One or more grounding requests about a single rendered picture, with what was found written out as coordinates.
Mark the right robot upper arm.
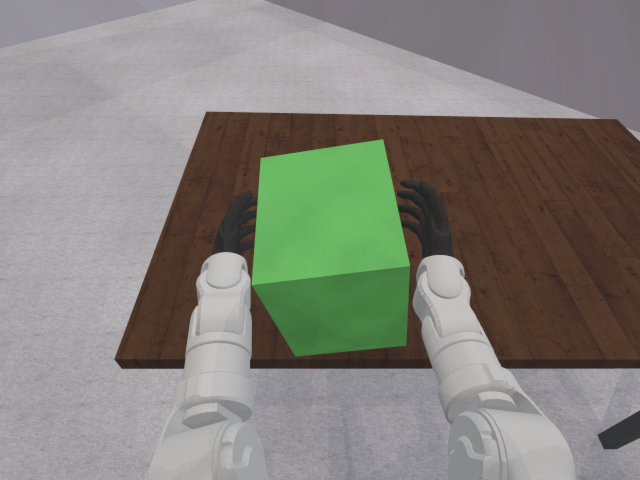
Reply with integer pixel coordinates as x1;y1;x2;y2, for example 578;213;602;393
447;408;575;480

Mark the left robot hand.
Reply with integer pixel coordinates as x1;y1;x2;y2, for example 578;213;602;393
212;190;258;255

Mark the carton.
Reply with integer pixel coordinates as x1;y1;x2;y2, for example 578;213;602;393
252;139;410;357

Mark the left robot forearm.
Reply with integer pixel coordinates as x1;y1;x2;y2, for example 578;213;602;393
147;252;254;480

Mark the table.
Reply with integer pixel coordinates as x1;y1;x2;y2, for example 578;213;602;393
114;112;640;449

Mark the left robot upper arm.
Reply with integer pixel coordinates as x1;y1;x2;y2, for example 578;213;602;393
148;419;270;480

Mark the right robot forearm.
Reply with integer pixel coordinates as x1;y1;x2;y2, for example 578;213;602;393
413;255;576;480

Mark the right robot hand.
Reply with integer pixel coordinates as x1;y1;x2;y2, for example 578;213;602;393
397;180;454;259

